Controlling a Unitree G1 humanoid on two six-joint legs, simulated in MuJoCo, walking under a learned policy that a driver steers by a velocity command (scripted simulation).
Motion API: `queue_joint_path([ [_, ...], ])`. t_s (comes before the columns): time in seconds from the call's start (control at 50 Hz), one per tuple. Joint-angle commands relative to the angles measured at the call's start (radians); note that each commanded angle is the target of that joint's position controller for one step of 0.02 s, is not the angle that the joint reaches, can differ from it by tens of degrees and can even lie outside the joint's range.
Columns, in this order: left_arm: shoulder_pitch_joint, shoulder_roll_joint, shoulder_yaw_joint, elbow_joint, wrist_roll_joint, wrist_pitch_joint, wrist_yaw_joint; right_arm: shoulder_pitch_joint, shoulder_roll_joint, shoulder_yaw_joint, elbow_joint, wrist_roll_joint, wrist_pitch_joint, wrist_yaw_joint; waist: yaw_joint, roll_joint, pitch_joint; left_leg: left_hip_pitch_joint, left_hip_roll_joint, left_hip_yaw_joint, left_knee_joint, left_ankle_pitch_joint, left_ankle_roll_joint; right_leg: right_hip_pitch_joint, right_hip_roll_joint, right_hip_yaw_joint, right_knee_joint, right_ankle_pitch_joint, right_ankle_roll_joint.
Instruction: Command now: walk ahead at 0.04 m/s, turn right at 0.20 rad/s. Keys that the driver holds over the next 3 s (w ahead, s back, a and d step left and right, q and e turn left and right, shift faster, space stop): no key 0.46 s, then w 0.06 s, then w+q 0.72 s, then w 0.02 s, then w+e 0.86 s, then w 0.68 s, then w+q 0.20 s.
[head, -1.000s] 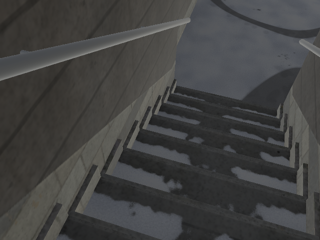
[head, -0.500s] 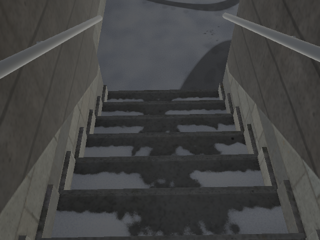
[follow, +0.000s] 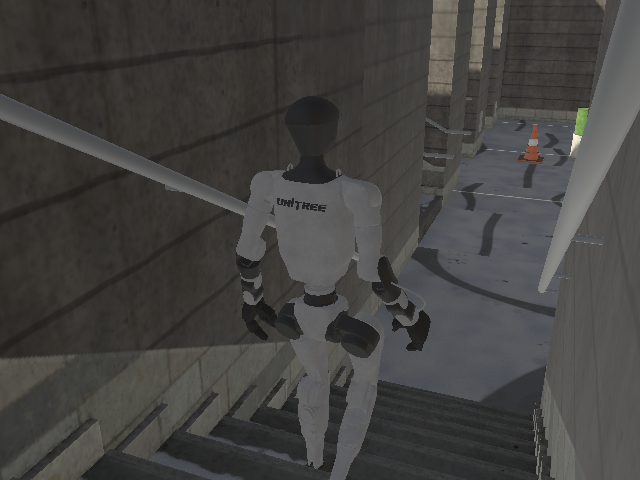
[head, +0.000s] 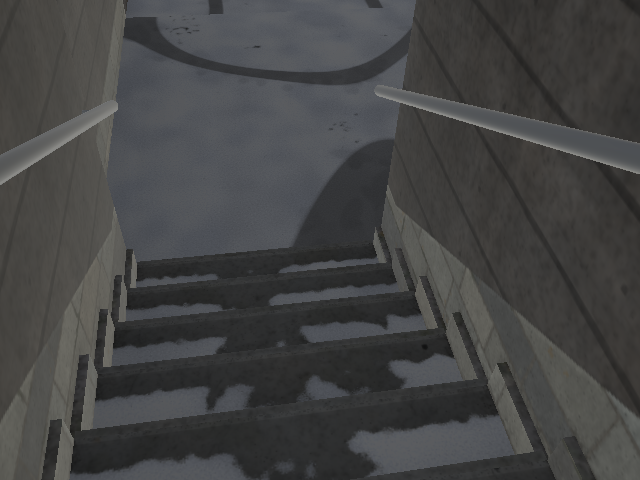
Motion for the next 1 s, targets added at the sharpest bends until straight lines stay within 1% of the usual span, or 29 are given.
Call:
queue_joint_path([
  [0.02,0.211,0.04,0.006,-0.018,-0.044,0.012,0.006,0.388,-0.154,-0.034,0.065,0.028,0.025,0.022,-0.09,0.2,-0.309,0.776,0.391,-0.275,0.349,0.778,0.217,-0.642,-0.057,-0.057,0.73,-0.148,0.026],
  [0.04,0.121,0.051,0.006,-0.022,-0.007,0.022,0.01,0.337,-0.134,-0.022,0.05,0.035,0.03,0.012,-0.098,0.098,-0.266,0.646,0.376,-0.28,0.244,0.461,0.264,-0.667,-0.091,-0.074,0.784,-0.019,0.043],
  [0.06,-0.001,0.045,-0.001,-0.059,0.03,0.03,0.007,0.241,-0.125,-0.019,0.019,0.031,0.04,-0.024,-0.102,0.08,-0.204,0.499,0.403,-0.383,0.099,0.061,0.322,-0.7,-0.126,-0.083,0.707,0.126,0.073],
  [0.08,-0.149,0.046,-0.006,-0.101,0.049,0.051,-0.002,0.186,-0.088,0.0,0.009,0.02,0.053,-0.046,-0.098,0.018,-0.101,0.293,0.368,-0.369,0.033,-0.146,0.316,-0.672,-0.161,-0.064,0.643,0.217,0.087],
  [0.1,-0.218,0.033,-0.008,-0.115,0.054,0.076,-0.004,0.141,-0.103,0.009,-0.007,-0.007,0.056,-0.047,-0.092,0.015,-0.041,0.057,0.291,-0.332,-0.001,-0.22,0.297,-0.554,-0.141,-0.059,0.667,0.351,0.08],
  [0.12,-0.201,0.014,-0.012,-0.111,0.045,0.093,-0.005,0.122,-0.098,0.022,-0.001,-0.018,0.061,-0.045,-0.06,0.028,-0.015,-0.056,0.242,-0.293,0.006,-0.256,0.267,-0.51,-0.125,-0.074,0.683,0.38,0.081],
  [0.2,-0.203,-0.034,-0.027,-0.107,0.048,0.107,0.002,0.174,-0.099,0.039,0.023,0.011,0.054,-0.045,-0.051,0.058,0.025,-0.076,0.147,-0.235,0.071,-0.27,0.225,-0.613,-0.085,-0.041,0.752,0.431,0.106],
  [0.24,-0.227,-0.019,-0.023,-0.124,0.046,0.102,0.006,0.19,-0.107,0.043,0.017,0.014,0.053,-0.054,-0.052,0.041,0.016,-0.045,0.114,-0.207,0.1,-0.35,0.212,-0.665,-0.073,-0.041,0.684,0.514,0.134],
  [0.34,-0.325,-0.014,-0.036,-0.182,0.028,0.102,-0.003,0.239,-0.114,0.04,-0.008,-0.006,0.06,-0.072,-0.106,0.064,0.001,0.048,0.161,-0.309,0.054,-0.495,0.243,-0.735,-0.08,-0.034,0.698,0.502,0.192],
  [0.38,-0.33,-0.013,-0.041,-0.195,0.013,0.106,-0.003,0.257,-0.149,0.027,-0.028,-0.017,0.066,-0.066,-0.135,0.065,-0.036,0.085,0.248,-0.358,-0.056,-0.394,0.291,-0.672,-0.102,-0.082,0.827,0.331,0.168],
  [0.42,-0.369,-0.009,-0.037,-0.212,0.018,0.111,0.006,0.24,-0.156,0.022,-0.034,-0.019,0.067,-0.071,-0.146,0.015,-0.029,0.111,0.252,-0.351,-0.048,-0.286,0.321,-0.644,-0.118,-0.073,0.833,0.297,0.148],
  [0.48,-0.305,-0.021,-0.045,-0.192,0.02,0.123,0.003,0.259,-0.122,0.033,-0.017,-0.011,0.076,-0.084,-0.142,-0.023,-0.061,0.123,0.204,-0.288,-0.071,-0.428,0.295,-0.531,-0.143,-0.098,0.691,0.282,0.136],
  [0.52,-0.265,-0.015,-0.049,-0.184,0.021,0.12,-0.016,0.246,-0.151,0.022,-0.016,-0.005,0.08,-0.081,-0.125,0.031,-0.061,0.077,0.186,-0.265,-0.145,-0.565,0.269,-0.437,-0.152,-0.171,0.642,0.25,0.118],
  [0.54,-0.287,-0.016,-0.059,-0.217,0.037,0.121,-0.018,0.258,-0.178,0.005,-0.008,0.005,0.084,-0.091,-0.127,0.059,-0.029,0.089,0.196,-0.308,-0.178,-0.633,0.251,-0.446,-0.182,-0.144,0.524,0.122,0.088],
  [0.56,-0.281,-0.023,-0.074,-0.246,0.029,0.111,-0.024,0.249,-0.184,-0.004,-0.003,0.014,0.099,-0.097,-0.102,0.07,-0.005,0.081,0.147,-0.255,-0.21,-0.799,0.187,-0.394,-0.187,-0.177,0.157,-0.087,0.052],
  [0.58,-0.221,-0.025,-0.091,-0.24,0.023,0.098,-0.031,0.203,-0.217,-0.028,-0.024,0.023,0.109,-0.091,-0.086,0.159,0.012,-0.103,0.139,-0.203,-0.31,-0.816,0.157,-0.123,-0.153,-0.221,-0.062,-0.206,-0.01],
  [0.6,-0.069,0.014,-0.083,-0.187,0.045,0.092,-0.037,0.171,-0.245,-0.045,-0.033,0.037,0.102,-0.065,-0.033,0.255,0.001,-0.344,0.151,-0.17,-0.375,-0.706,0.128,0.218,-0.13,-0.228,-0.007,-0.093,-0.075],
  [0.62,0.166,0.078,-0.064,-0.138,0.062,0.087,-0.041,0.104,-0.236,-0.055,-0.06,0.048,0.097,-0.049,0.076,0.295,0.051,-0.53,0.097,-0.113,-0.365,-0.725,0.028,0.443,-0.06,-0.272,-0.194,-0.197,-0.132],
  [0.64,0.374,0.146,-0.029,-0.065,0.028,0.067,-0.04,-0.037,-0.15,-0.054,-0.088,0.033,0.111,-0.052,0.228,-0.069,0.207,-0.766,-0.062,-0.072,0.152,-0.994,-0.025,0.487,-0.067,-0.016,-0.716,-0.371,-0.17],
  [0.66,0.366,0.245,0.019,-0.062,-0.038,0.041,-0.026,-0.275,-0.101,-0.052,-0.259,-0.012,0.069,-0.022,0.278,-0.506,0.402,-1.384,-0.164,-0.295,0.63,-1.051,0.017,0.42,-0.56,0.966,-1.031,-0.433,-0.228],
  [0.68,0.362,0.187,-0.003,-0.015,-0.032,0.01,0.004,-0.342,-0.164,-0.068,-0.241,-0.022,0.02,-0.012,0.258,-0.153,0.408,-1.333,-0.17,-0.571,0.69,-0.822,0.032,0.321,-0.568,1.058,-1.116,-0.123,-0.208],
  [0.7,0.21,0.184,0.001,-0.02,0.023,-0.004,0.018,-0.186,-0.118,-0.063,-0.215,0.019,0.013,-0.003,0.068,-0.147,0.339,-1.175,-0.183,-0.513,0.752,-0.664,0.044,0.198,-0.594,0.934,-1.126,-0.067,-0.176],
  [0.72,0.084,0.147,0.004,-0.03,0.042,-0.027,0.015,-0.097,-0.135,-0.071,-0.157,0.005,0.028,-0.005,-0.035,-0.132,0.307,-0.982,-0.167,-0.438,0.847,-0.536,0.036,0.069,-0.533,0.748,-1.06,0.075,-0.123],
  [0.74,-0.042,0.112,0.002,-0.049,0.053,-0.041,0.003,-0.016,-0.14,-0.077,-0.108,-0.019,0.054,-0.008,-0.12,-0.115,0.264,-0.8,-0.182,-0.335,0.948,-0.402,-0.003,-0.102,-0.481,0.536,-0.978,0.232,-0.087],
  [0.78,-0.182,0.023,-0.008,-0.086,0.042,-0.034,-0.023,0.13,-0.136,-0.08,-0.03,-0.032,0.11,0.005,-0.218,-0.109,0.169,-0.413,-0.175,-0.16,1.055,-0.165,-0.049,-0.405,-0.398,0.201,-0.937,0.382,-0.03],
  [0.82,-0.143,0.066,0.009,-0.073,0.024,-0.038,-0.037,0.121,-0.124,-0.075,-0.021,-0.043,0.137,0.022,-0.204,-0.036,0.134,-0.33,-0.156,-0.103,1.047,-0.002,-0.034,-0.367,-0.378,0.068,-0.943,0.418,-0.005],
  [0.88,0.075,0.145,0.031,-0.003,0.018,-0.041,-0.035,0.05,-0.119,-0.063,-0.03,-0.048,0.148,0.034,-0.099,-0.065,0.138,-0.438,-0.12,-0.084,0.919,0.074,0.021,-0.042,-0.376,-0.005,-0.925,0.488,0.021],
  [0.94,0.25,0.136,0.024,0.056,0.032,-0.048,-0.026,-0.076,-0.126,-0.059,-0.061,-0.049,0.146,0.032,0.022,-0.107,0.15,-0.632,-0.091,-0.084,0.766,0.056,0.048,0.308,-0.404,-0.037,-0.88,0.683,0.015],
  [1.0,0.277,0.11,0.011,0.079,0.044,-0.06,-0.007,-0.184,-0.1,-0.046,-0.082,-0.036,0.136,0.04,0.081,-0.171,0.191,-0.556,-0.059,0.0,0.489,0.09,0.026,0.329,-0.41,-0.097,-0.85,0.84,-0.005],
])
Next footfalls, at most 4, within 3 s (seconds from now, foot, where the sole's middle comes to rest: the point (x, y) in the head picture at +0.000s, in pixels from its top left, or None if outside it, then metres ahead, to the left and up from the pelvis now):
0.64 right None -0.09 -0.09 -0.63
1.20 left None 0.15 0.11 -0.80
1.74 right None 0.50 0.09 -0.96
2.32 left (235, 445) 0.78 0.28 -1.13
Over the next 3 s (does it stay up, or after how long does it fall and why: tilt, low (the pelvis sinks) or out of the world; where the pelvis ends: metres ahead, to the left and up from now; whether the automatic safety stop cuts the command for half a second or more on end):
stays up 1.06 0.14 -0.53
